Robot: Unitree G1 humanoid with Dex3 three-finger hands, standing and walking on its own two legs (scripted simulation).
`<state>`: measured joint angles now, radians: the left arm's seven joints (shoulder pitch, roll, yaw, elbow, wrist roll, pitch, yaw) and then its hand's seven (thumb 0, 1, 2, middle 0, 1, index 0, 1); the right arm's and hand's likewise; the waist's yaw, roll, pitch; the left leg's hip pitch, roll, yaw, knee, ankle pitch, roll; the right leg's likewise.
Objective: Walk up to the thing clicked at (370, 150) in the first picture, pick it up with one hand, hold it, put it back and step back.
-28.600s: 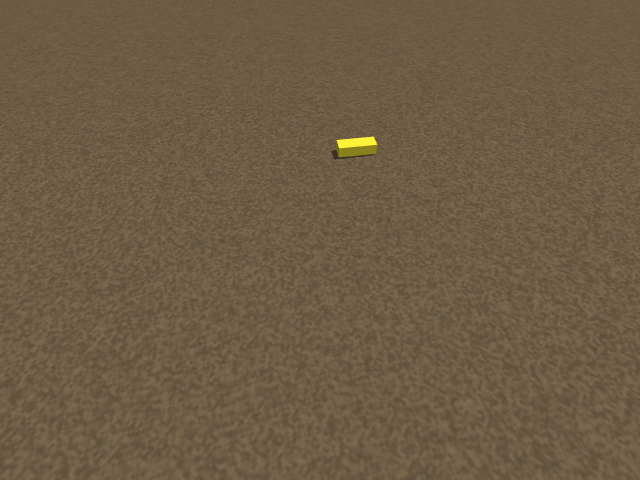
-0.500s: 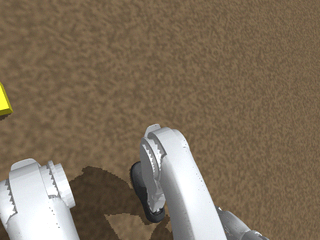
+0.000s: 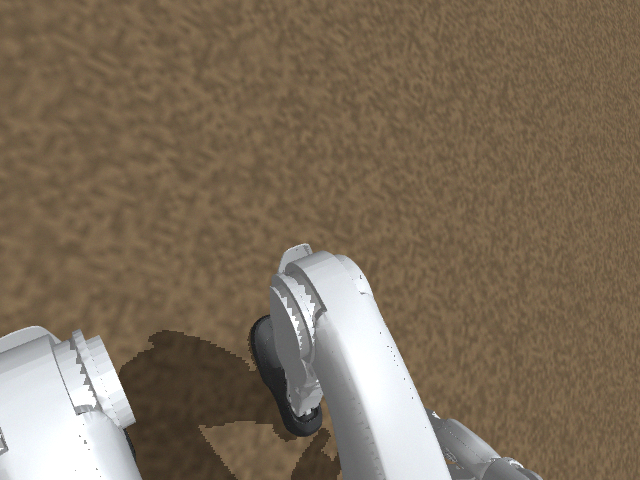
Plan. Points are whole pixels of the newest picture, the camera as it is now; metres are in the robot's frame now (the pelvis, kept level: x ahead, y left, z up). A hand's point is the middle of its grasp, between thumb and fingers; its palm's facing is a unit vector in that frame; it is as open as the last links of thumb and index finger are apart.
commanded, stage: close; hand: left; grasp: from above
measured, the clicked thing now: out of the picture +0.44 +0.33 -0.27
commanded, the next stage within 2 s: settle in 1.16 s
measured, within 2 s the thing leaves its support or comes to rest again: leaves its support in 1.58 s
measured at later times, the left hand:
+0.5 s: hand out of the picture +0.42 +0.33 -0.25, palm faces -0.45 -0.14 -0.88, open 11.0 cm
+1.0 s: hand out of the picture +0.42 +0.34 -0.25, palm faces -0.46 -0.15 -0.88, open 10.4 cm
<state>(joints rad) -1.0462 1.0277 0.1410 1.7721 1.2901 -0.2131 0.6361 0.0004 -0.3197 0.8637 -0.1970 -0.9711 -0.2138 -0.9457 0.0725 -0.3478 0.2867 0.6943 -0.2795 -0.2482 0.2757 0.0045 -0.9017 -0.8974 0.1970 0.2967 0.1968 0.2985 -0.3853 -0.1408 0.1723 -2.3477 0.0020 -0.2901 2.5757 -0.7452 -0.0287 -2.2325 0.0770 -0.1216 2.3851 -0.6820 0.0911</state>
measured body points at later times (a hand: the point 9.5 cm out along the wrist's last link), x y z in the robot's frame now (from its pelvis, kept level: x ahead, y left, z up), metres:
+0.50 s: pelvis -0.01 +0.00 +0.00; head +0.26 +0.14 +0.33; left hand +0.44 +0.34 -0.20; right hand +0.07 -0.25 -0.06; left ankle +0.05 +0.13 -0.27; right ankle +0.11 -0.13 -0.27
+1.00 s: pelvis -0.01 +0.00 +0.01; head +0.27 +0.13 +0.33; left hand +0.44 +0.34 -0.20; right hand +0.06 -0.25 -0.05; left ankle +0.05 +0.13 -0.27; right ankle +0.11 -0.13 -0.27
